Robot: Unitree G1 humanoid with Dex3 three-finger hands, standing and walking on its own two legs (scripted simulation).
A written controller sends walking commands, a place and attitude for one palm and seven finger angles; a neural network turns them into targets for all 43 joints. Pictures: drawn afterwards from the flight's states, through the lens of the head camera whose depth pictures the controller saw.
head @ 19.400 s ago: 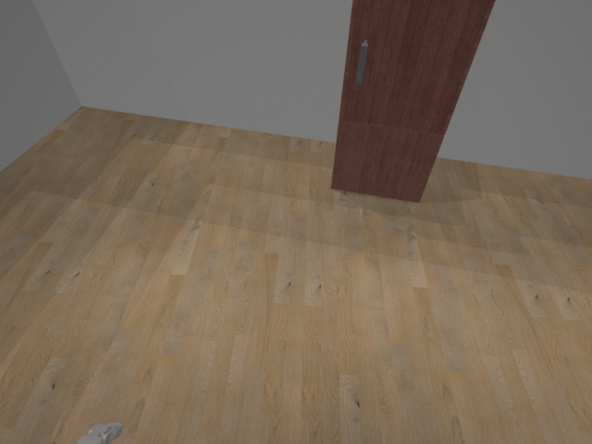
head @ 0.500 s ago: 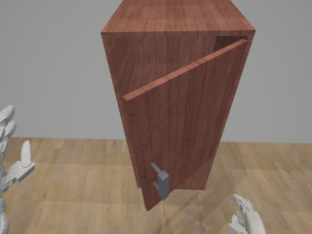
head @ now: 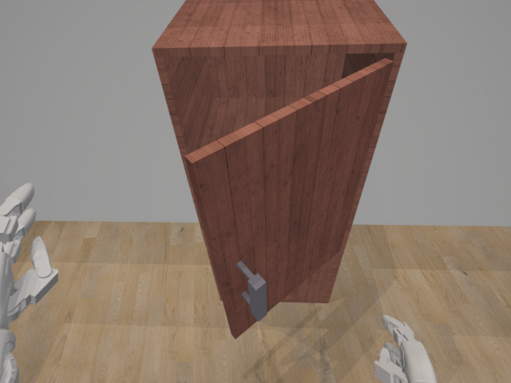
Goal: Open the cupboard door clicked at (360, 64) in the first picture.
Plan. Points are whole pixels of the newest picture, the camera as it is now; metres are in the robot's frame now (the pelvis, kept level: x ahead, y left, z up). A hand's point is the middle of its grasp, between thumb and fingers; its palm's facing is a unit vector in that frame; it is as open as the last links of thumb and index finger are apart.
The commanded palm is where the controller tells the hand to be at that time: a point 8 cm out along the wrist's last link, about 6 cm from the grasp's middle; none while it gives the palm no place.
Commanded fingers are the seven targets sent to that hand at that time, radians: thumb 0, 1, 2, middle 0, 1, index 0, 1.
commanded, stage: step back with the hand held close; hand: left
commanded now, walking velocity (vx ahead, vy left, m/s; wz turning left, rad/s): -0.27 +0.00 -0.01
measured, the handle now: (251, 290) +0.31 +0.05 -0.09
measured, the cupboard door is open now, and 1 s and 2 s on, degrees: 42 42 42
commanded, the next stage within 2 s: stop stepping back and stand still in 0.92 s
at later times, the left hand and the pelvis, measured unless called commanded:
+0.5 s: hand (4, 325) +0.13 +0.29 +0.15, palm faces +0.34 -0.79 -0.50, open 7.4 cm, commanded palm +0.08 +0.33 +0.17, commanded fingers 0.00 0.90 0.90 -0.20 -0.30 -0.20 -0.30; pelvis -0.07 +0.03 +0.00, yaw -1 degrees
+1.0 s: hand out of the picture +0.03 +0.33 +0.16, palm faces +0.47 -0.77 -0.43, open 7.4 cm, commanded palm -0.05 +0.35 +0.17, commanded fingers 0.00 0.90 0.90 -0.20 -0.30 -0.20 -0.30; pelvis -0.18 +0.05 -0.01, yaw +2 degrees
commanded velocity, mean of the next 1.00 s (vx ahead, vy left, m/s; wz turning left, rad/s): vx -0.31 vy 0.00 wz -0.04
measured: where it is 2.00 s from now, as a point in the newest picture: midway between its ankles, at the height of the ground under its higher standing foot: outside the picture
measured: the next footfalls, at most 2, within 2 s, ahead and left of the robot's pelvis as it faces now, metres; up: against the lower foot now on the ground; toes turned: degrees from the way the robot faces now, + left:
left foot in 0.86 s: -0.06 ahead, +0.13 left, +0.00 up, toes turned +4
right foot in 1.24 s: -0.27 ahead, -0.08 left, +0.00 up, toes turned +1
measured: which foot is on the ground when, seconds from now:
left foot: down 0.00-0.72, up 0.74-0.84, down 0.86-1.00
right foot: down 0.00-0.86, up 0.88-1.00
